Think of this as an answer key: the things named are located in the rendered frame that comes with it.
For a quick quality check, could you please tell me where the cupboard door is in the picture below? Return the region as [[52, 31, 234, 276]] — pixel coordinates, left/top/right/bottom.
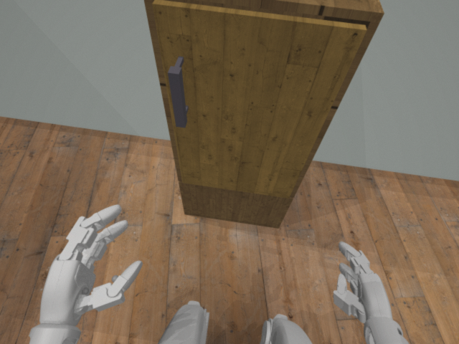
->
[[152, 0, 367, 199]]

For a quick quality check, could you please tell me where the robot left thigh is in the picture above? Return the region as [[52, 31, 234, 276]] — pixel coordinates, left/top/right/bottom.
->
[[158, 305, 209, 344]]

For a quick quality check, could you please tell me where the handle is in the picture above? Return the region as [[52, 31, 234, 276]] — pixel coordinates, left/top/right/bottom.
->
[[168, 56, 189, 128]]

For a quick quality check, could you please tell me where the right robot forearm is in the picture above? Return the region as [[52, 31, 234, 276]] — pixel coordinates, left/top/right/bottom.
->
[[364, 317, 409, 344]]

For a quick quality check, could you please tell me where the robot left hand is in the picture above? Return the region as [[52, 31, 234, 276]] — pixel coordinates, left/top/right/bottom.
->
[[39, 204, 143, 326]]

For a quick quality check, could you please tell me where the robot right hand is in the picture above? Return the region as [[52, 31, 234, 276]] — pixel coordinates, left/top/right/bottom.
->
[[333, 242, 393, 324]]

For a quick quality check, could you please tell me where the robot right thigh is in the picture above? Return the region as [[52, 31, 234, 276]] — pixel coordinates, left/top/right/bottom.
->
[[261, 318, 312, 344]]

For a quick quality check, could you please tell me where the robot thigh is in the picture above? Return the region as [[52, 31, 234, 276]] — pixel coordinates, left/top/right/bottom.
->
[[261, 318, 312, 344], [158, 305, 209, 344]]

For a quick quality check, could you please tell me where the left robot forearm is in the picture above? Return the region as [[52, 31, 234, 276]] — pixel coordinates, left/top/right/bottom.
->
[[29, 324, 81, 344]]

